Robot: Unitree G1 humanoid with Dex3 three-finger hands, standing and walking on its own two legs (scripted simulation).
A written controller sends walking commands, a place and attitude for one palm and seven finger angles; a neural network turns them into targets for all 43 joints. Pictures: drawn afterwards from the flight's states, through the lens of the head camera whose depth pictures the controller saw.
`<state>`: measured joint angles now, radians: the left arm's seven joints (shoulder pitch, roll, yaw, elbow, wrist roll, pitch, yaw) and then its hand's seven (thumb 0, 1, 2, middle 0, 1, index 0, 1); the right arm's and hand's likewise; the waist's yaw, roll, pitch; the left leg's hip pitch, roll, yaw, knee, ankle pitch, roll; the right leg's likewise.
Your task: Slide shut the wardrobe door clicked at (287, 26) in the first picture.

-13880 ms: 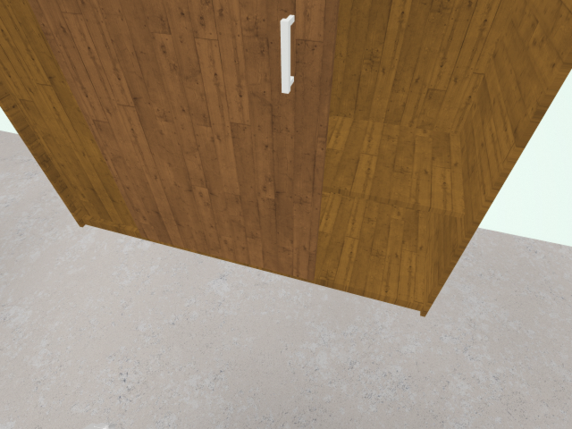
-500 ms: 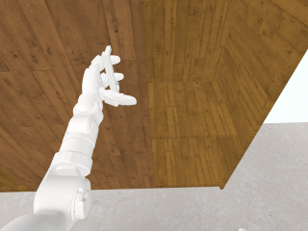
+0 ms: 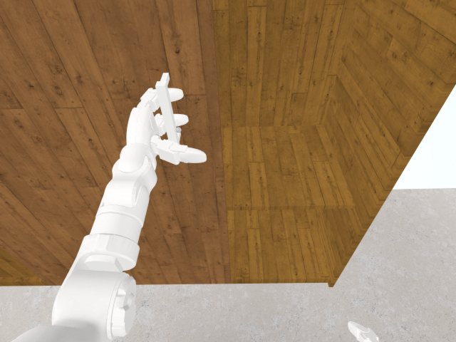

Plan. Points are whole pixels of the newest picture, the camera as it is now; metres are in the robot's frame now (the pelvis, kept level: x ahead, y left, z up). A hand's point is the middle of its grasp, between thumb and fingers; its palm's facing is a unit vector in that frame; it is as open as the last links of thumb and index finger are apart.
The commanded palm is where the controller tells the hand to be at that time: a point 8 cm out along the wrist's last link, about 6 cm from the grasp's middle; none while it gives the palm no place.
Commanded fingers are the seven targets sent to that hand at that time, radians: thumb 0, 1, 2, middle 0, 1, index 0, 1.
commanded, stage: grip the handle and tug to test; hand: left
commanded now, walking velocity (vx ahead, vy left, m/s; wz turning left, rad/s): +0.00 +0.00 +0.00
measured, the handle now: (170, 114) +0.49 +0.12 +0.17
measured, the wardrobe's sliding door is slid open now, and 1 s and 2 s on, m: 0.43 0.43 0.43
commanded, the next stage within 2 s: tug the door sideways, standing still in 1.48 s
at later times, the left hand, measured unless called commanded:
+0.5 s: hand (175, 128) +0.43 +0.10 +0.18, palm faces +0.02 -1.00 +0.02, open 9.5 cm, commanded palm +0.41 +0.15 +0.18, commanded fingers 0.00 0.57 0.76 -0.41 -1.35 -0.41 -1.35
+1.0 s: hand (178, 127) +0.43 +0.10 +0.18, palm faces +0.02 -1.00 +0.01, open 5.3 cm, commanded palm +0.41 +0.15 +0.18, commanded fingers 0.00 0.90 0.90 -0.45 -1.40 -0.45 -1.40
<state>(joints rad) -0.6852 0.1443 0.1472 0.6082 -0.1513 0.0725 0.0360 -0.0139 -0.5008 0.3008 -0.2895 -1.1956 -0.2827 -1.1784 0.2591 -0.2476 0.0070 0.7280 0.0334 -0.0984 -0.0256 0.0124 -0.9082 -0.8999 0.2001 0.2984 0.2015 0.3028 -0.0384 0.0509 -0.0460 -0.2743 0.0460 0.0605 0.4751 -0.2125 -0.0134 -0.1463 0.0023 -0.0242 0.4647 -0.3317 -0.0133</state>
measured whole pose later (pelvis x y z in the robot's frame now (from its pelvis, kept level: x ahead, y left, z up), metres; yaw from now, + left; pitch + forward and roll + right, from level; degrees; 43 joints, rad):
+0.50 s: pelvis +0.00 +0.01 +0.00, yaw +0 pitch +1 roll +0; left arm -0.72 0.15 0.15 0.64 -0.15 0.07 0.04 -0.01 0.13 0.57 -0.37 -1.29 -0.37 -1.28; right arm 0.28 -0.24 0.01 0.75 0.03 -0.09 -0.03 0.01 -0.91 -0.90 0.20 0.30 0.20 0.30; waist -0.04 0.05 -0.04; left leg -0.29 0.04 0.06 0.48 -0.21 -0.01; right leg -0.16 0.00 -0.03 0.46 -0.33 -0.01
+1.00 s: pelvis +0.00 +0.00 +0.00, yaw +0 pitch +1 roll +0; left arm -0.72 0.15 0.15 0.64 -0.14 0.07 0.05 0.01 0.77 0.83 -0.41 -1.39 -0.40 -1.37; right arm 0.29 -0.25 0.00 0.74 0.03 -0.10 -0.02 0.01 -0.91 -0.90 0.20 0.30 0.20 0.30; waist -0.04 0.05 -0.04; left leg -0.29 0.05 0.06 0.48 -0.21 -0.01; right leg -0.16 0.00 -0.02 0.46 -0.33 -0.01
